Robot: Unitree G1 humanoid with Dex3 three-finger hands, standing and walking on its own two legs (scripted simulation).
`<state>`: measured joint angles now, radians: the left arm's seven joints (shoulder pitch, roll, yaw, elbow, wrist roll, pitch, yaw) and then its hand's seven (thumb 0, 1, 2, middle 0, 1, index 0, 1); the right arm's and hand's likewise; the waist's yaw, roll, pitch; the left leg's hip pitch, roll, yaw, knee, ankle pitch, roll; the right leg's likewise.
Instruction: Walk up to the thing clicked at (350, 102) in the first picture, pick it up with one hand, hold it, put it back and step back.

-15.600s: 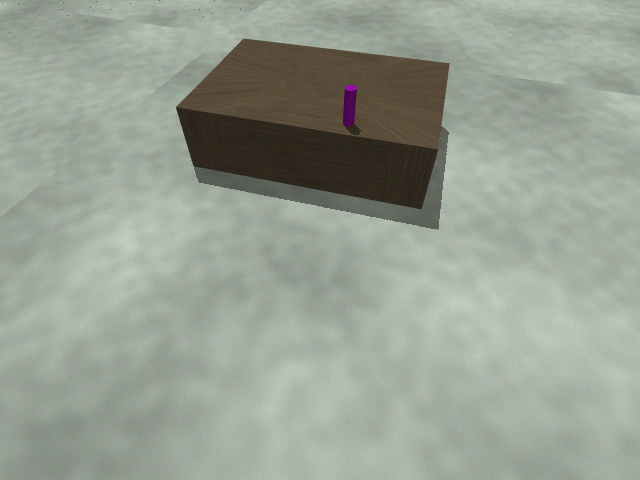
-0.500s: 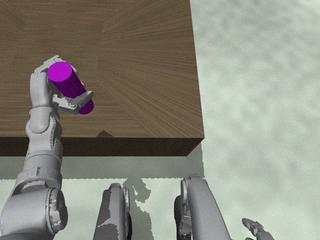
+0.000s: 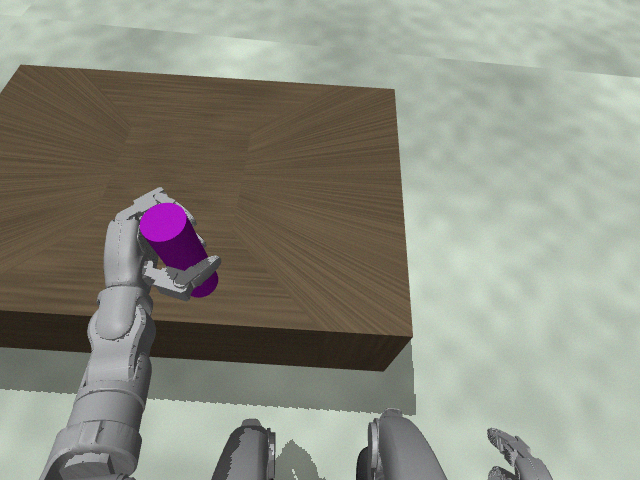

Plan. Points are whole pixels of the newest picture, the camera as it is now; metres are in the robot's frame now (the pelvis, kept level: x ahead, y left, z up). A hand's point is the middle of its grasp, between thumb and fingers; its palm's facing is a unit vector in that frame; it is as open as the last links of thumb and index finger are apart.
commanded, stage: lift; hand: left
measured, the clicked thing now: (184, 255) +0.38 +0.18 +0.03
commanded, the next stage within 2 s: hold in 0.64 s
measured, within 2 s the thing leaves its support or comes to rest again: neither
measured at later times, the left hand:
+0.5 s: hand (177, 230) +0.38 +0.17 +0.08, palm faces +0.09 -1.00 -0.02, open 8.3 cm
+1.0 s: hand (174, 226) +0.37 +0.16 +0.11, palm faces +0.08 -1.00 -0.02, open 8.3 cm
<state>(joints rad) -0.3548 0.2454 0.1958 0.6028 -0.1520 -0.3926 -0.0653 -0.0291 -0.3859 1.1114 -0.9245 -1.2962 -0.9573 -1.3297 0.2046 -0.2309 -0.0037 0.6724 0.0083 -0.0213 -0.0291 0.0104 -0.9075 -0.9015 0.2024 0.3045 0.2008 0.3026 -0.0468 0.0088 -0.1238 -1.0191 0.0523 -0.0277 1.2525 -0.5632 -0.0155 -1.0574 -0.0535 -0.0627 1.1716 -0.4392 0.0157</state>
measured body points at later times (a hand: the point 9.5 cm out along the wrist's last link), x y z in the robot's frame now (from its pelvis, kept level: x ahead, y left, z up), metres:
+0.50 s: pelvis +0.02 +0.00 +0.04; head +0.10 +0.01 +0.49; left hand +0.37 +0.22 +0.09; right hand +0.14 -0.25 -0.07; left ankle +0.02 +0.13 -0.63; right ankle +0.07 -0.14 -0.63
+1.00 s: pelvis +0.03 +0.00 +0.06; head +0.09 +0.00 +0.51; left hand +0.36 +0.22 +0.11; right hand +0.16 -0.25 -0.05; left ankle +0.02 +0.13 -0.63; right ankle +0.07 -0.14 -0.63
